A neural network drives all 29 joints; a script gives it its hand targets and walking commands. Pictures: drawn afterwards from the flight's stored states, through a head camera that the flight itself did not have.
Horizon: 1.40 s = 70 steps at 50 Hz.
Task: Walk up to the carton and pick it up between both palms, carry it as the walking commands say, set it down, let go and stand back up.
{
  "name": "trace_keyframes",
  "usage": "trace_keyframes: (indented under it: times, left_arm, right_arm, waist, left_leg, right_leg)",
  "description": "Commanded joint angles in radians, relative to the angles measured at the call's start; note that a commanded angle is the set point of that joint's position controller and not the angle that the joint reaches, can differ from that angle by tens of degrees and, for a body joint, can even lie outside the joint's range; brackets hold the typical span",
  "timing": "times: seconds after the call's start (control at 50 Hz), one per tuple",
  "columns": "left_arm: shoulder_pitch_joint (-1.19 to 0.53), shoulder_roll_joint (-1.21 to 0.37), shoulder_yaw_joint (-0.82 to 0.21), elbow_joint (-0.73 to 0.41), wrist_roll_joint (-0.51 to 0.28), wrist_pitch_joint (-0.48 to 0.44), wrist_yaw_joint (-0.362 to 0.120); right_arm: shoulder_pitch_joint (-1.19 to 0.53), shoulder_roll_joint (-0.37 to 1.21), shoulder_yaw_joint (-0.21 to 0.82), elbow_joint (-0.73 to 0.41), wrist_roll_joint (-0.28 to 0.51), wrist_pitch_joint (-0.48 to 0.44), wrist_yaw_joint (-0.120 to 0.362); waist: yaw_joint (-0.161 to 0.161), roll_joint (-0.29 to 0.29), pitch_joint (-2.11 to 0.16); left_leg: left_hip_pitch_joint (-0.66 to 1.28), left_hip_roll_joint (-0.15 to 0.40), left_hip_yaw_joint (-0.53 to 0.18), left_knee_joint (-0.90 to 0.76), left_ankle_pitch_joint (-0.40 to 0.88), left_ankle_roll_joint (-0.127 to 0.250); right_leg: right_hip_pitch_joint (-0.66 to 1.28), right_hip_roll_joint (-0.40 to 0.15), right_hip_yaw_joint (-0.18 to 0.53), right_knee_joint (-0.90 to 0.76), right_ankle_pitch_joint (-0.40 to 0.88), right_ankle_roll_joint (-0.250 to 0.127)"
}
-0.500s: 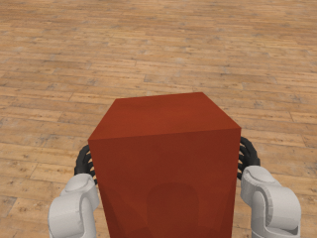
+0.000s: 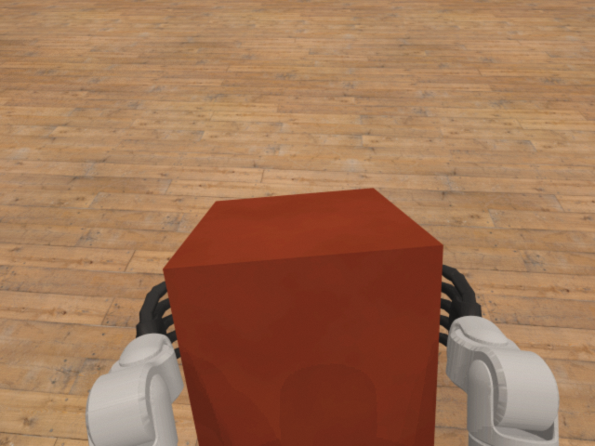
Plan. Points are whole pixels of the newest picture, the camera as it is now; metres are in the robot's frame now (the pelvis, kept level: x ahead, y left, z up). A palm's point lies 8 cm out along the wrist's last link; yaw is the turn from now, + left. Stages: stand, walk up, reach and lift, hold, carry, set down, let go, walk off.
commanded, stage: carry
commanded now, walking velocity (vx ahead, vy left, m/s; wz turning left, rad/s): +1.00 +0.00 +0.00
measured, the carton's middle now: (305, 311) +0.33 +0.01 +0.00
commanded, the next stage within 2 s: none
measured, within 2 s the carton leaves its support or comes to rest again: neither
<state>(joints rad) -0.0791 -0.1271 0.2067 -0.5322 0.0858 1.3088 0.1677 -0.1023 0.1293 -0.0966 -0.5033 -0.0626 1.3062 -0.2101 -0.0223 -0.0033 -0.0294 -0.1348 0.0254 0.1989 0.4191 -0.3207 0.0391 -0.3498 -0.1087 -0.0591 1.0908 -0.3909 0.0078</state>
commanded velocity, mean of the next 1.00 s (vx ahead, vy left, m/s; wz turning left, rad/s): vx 1.00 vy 0.00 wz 0.00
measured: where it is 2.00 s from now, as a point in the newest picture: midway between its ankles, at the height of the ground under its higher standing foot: (261, 176)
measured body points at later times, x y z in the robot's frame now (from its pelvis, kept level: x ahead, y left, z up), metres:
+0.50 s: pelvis +0.42 +0.06 +0.00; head +0.46 +0.07 +0.44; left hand +0.67 +0.26 +0.07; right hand +0.71 -0.09 +0.08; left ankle +0.54 +0.20 -0.73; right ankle +0.33 -0.09 -0.74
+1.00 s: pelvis +0.86 +0.12 -0.02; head +0.85 +0.11 +0.43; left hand +1.13 +0.29 +0.10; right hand +1.12 -0.06 +0.09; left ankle +0.62 +0.21 -0.71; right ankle +0.91 +0.02 -0.74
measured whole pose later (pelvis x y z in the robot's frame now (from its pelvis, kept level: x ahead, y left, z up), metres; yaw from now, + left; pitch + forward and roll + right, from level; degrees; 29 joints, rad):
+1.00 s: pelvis +0.86 +0.12 -0.02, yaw +3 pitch +2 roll -5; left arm -0.16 -0.13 0.14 -0.51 0.10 1.24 0.18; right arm -0.12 0.13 -0.18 -0.58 -0.05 1.27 -0.19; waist -0.04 0.10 -0.07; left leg 0.05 0.15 0.10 0.66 -0.46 -0.04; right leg -0.36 0.01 -0.25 0.54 -0.20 -0.06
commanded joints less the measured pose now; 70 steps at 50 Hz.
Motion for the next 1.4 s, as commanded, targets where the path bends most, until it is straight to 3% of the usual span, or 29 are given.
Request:
trace_keyframes:
  times: [0.0,0.06,0.16,0.18,0.2,0.22,0.24,0.26,0.32,0.42,0.46,0.52,0.54,0.56,0.6,0.74,0.9,0.92,0.94,0.96,0.98,1.04,1.08,1.18,1.22,1.28,1.32,1.34,1.38]
  left_arm:
    - [-0.586,-0.874,-0.794,-0.165,-0.427,-0.065,-0.228]
    - [-0.595,-0.858,-0.795,-0.163,-0.404,-0.077,-0.205]
    - [-0.539,-0.767,-0.768,-0.122,-0.34,-0.043,-0.178]
    - [-0.511,-0.749,-0.755,-0.085,-0.328,-0.031,-0.177]
    - [-0.483,-0.729,-0.732,-0.059,-0.316,-0.023,-0.178]
    - [-0.482,-0.698,-0.715,-0.027,-0.299,-0.019,-0.172]
    - [-0.521,-0.725,-0.735,-0.021,-0.309,-0.023,-0.174]
    - [-0.553,-0.763,-0.737,-0.019,-0.324,-0.028,-0.177]
    - [-0.545,-0.872,-0.724,0.001,-0.373,-0.043,-0.212]
    - [-0.646,-0.915,-0.805,-0.185,-0.443,-0.095,-0.24]
    - [-0.634,-0.894,-0.827,-0.222,-0.454,-0.097,-0.236]
    - [-0.584,-0.802,-0.815,-0.243,-0.42,-0.069,-0.222]
    - [-0.564,-0.761,-0.8,-0.224,-0.4,-0.05,-0.214]
    - [-0.529,-0.725,-0.784,-0.19,-0.375,-0.029,-0.211]
    - [-0.48,-0.711,-0.769,-0.113,-0.383,-0.016,-0.214]
    - [-0.594,-0.907,-0.808,-0.154,-0.432,-0.074,-0.226]
    - [-0.469,-0.779,-0.729,-0.093,-0.338,-0.061,-0.173]
    - [-0.439,-0.754,-0.715,-0.074,-0.326,-0.052,-0.169]
    - [-0.424,-0.731,-0.694,-0.051,-0.311,-0.044,-0.166]
    - [-0.428,-0.695,-0.68,-0.017,-0.292,-0.039,-0.161]
    - [-0.461,-0.698,-0.689,-0.004,-0.287,-0.038,-0.16]
    - [-0.553,-0.771,-0.695,-0.05,-0.337,-0.04,-0.179]
    - [-0.547,-0.807,-0.694,-0.044,-0.361,-0.051,-0.195]
    - [-0.624,-0.8,-0.777,-0.18,-0.435,-0.068,-0.218]
    - [-0.589,-0.777,-0.778,-0.189,-0.44,-0.066,-0.221]
    - [-0.54,-0.71,-0.764,-0.187,-0.401,-0.042,-0.217]
    - [-0.533,-0.699,-0.766,-0.171,-0.385,-0.024,-0.22]
    - [-0.494,-0.705,-0.754,-0.149,-0.388,-0.031,-0.221]
    - [-0.509,-0.751,-0.736,-0.103,-0.407,-0.053,-0.228]
  right_arm:
    - [-0.571,0.886,0.669,-0.233,0.405,-0.066,0.249]
    - [-0.539,0.846,0.656,-0.203,0.415,-0.067,0.268]
    - [-0.507,0.744,0.618,-0.183,0.395,-0.038,0.265]
    - [-0.511,0.716,0.607,-0.165,0.381,-0.027,0.26]
    - [-0.539,0.689,0.606,-0.177,0.378,-0.016,0.256]
    - [-0.511,0.686,0.63,-0.179,0.371,-0.002,0.259]
    - [-0.565,0.717,0.64,-0.193,0.399,-0.006,0.263]
    - [-0.615,0.74,0.634,-0.192,0.416,-0.011,0.264]
    - [-0.616,0.817,0.635,-0.193,0.389,-0.038,0.265]
    - [-0.558,0.914,0.651,-0.18,0.349,-0.079,0.268]
    - [-0.532,0.9,0.638,-0.197,0.348,-0.089,0.256]
    - [-0.465,0.831,0.625,-0.201,0.36,-0.083,0.24]
    - [-0.453,0.781,0.612,-0.188,0.355,-0.068,0.233]
    - [-0.437,0.742,0.597,-0.165,0.347,-0.052,0.226]
    - [-0.385,0.731,0.614,-0.142,0.33,-0.031,0.221]
    - [-0.53,0.882,0.648,-0.219,0.4,-0.082,0.26]
    - [-0.517,0.752,0.653,-0.213,0.415,-0.049,0.259]
    - [-0.509,0.72,0.637,-0.188,0.4,-0.035,0.256]
    - [-0.538,0.693,0.636,-0.195,0.395,-0.023,0.254]
    - [-0.506,0.689,0.656,-0.183,0.381,-0.008,0.253]
    - [-0.555,0.7,0.665,-0.188,0.393,-0.005,0.254]
    - [-0.61,0.759,0.646,-0.193,0.407,-0.015,0.254]
    - [-0.627,0.804,0.643,-0.183,0.378,-0.027,0.252]
    - [-0.476,0.854,0.601,-0.127,0.316,-0.051,0.228]
    - [-0.466,0.834,0.603,-0.143,0.315,-0.054,0.215]
    - [-0.459,0.784,0.611,-0.189,0.333,-0.055,0.202]
    - [-0.456,0.75,0.598,-0.171,0.332,-0.046,0.202]
    - [-0.431,0.766,0.624,-0.167,0.338,-0.042,0.205]
    - [-0.473,0.786,0.632,-0.183,0.348,-0.056,0.214]
  waist:
    - [-0.016,0.169,-0.237]
    - [-0.011,0.223,-0.249]
    - [0.019,0.249,-0.299]
    - [0.054,0.206,-0.35]
    - [0.092,0.072,-0.455]
    - [0.065,-0.189,-0.466]
    - [0.058,-0.23,-0.476]
    - [0.05,-0.105,-0.402]
    - [0.027,-0.025,-0.335]
    - [0.018,-0.198,-0.269]
    - [0.019,-0.179,-0.298]
    - [-0.018,0.06,-0.442]
    - [-0.028,0.225,-0.481]
    - [-0.021,0.374,-0.503]
    - [-0.038,0.208,-0.488]
    - [-0.025,0.182,-0.342]
    - [0.014,0.167,-0.343]
    - [0.048,0.096,-0.4]
    - [0.079,-0.06,-0.462]
    - [0.052,-0.261,-0.414]
    - [0.046,-0.216,-0.391]
    - [0.031,-0.009,-0.275]
    - [0.029,-0.036,-0.204]
    - [0.021,-0.177,-0.212]
    - [0.023,-0.2,-0.259]
    - [-0.024,-0.025,-0.422]
    - [-0.028,0.335,-0.544]
    - [-0.037,0.229,-0.572]
    - [-0.034,0.076,-0.487]
  left_leg:
    - [0.417,0.31,-0.267,-0.201,0.588,0.041]
    - [0.347,0.215,-0.058,-0.172,0.835,0.004]
    - [0.221,0.146,0.021,0.118,1.294,-0.041]
    - [0.076,0.146,0.013,0.311,1.241,-0.058]
    - [-0.169,0.105,-0.022,0.61,0.894,-0.077]
    - [-0.477,-0.08,-0.099,0.896,0.084,-0.084]
    - [-0.631,-0.074,-0.28,1.089,-0.199,-0.068]
    - [-0.689,0.003,-0.348,1.118,-0.171,-0.057]
    - [-0.562,0.159,-0.344,0.663,0.058,-0.069]
    - [-0.189,0.094,-0.142,0.122,0.184,-0.085]
    - [-0.13,0.044,-0.07,0.025,0.262,-0.094]
    - [0.238,0.056,-0.116,0.032,0.216,-0.057]
    - [0.349,0.213,-0.31,-0.062,0.208,-0.012]
    - [0.468,0.359,-0.624,-0.149,0.181,0.061]
    - [0.579,0.408,-0.693,-0.125,0.241,0.14]
    - [0.479,0.338,-0.345,-0.204,0.489,0.051]
    - [0.199,0.197,-0.002,0.05,1.043,-0.055]
    - [0.033,0.175,-0.004,0.247,0.952,-0.087]
    - [-0.23,0.12,-0.034,0.497,0.64,-0.107]
    - [-0.516,-0.042,-0.085,0.708,-0.053,-0.098]
    - [-0.642,-0.027,-0.243,0.872,-0.15,-0.074]
    - [-0.684,0.149,-0.309,0.757,0.034,-0.094]
    - [-0.543,0.153,-0.245,0.519,0.087,-0.108]
    - [-0.274,0.053,-0.076,0.096,0.247,-0.108]
    - [-0.17,-0.011,-0.006,0.026,0.274,-0.108]
    - [0.237,0.016,-0.058,0.03,0.259,-0.035]
    - [0.587,0.371,-0.679,-0.114,0.337,0.138]
    - [0.71,0.392,-0.721,-0.093,0.278,0.201]
    - [0.566,0.405,-0.516,-0.093,0.427,0.134]
  right_leg:
    - [-0.229,0.004,-0.05,-0.322,0.041,-0.028]
    - [-0.053,0.082,-0.15,-0.536,0.17,-0.044]
    - [0.27,0.213,-0.269,-0.651,0.332,-0.072]
    - [0.471,0.156,-0.185,-0.671,0.349,-0.119]
    - [0.777,-0.009,0.048,-0.686,0.435,-0.189]
    - [0.954,-0.249,0.549,-0.774,0.546,-0.321]
    - [1.011,-0.336,0.706,-0.753,0.682,-0.429]
    - [0.901,-0.334,0.611,-0.76,0.693,-0.402]
    - [0.691,-0.282,0.262,-0.839,0.368,-0.185]
    - [0.346,-0.177,-0.073,-0.934,0.375,-0.065]
    - [0.375,-0.167,-0.107,-0.868,0.498,-0.057]
    - [0.229,-0.048,-0.139,-0.503,0.536,-0.006]
    - [0.106,0.027,-0.167,-0.277,0.335,0.017]
    - [-0.067,0.131,-0.112,-0.077,-0.058,0.039]
    - [-0.257,0.045,0.02,0.068,-0.094,0.01]
    - [-0.269,0.007,-0.022,-0.292,0.035,-0.031]
    - [0.275,0.18,-0.227,-0.681,0.269,-0.056]
    - [0.503,0.113,-0.131,-0.681,0.277,-0.09]
    - [0.773,-0.066,0.107,-0.701,0.309,-0.151]
    - [0.914,-0.253,0.516,-0.812,0.437,-0.249]
    - [0.948,-0.311,0.633,-0.797,0.64,-0.326]
    - [0.774,-0.325,0.315,-0.839,0.524,-0.236]
    - [0.561,-0.258,0.179,-0.922,0.464,-0.144]
    - [0.454,-0.145,-0.142,-0.908,0.735,-0.059]
    - [0.482,-0.122,-0.163,-0.818,0.966,-0.045]
    - [0.29,-0.06,-0.155,-0.386,0.917,0.004]
    - [-0.13,0.162,-0.073,0.148,-0.013,0.032]
    - [-0.245,0.091,0.029,0.233,-0.09,0.006]
    - [-0.316,-0.008,0.054,0.192,0.011,-0.007]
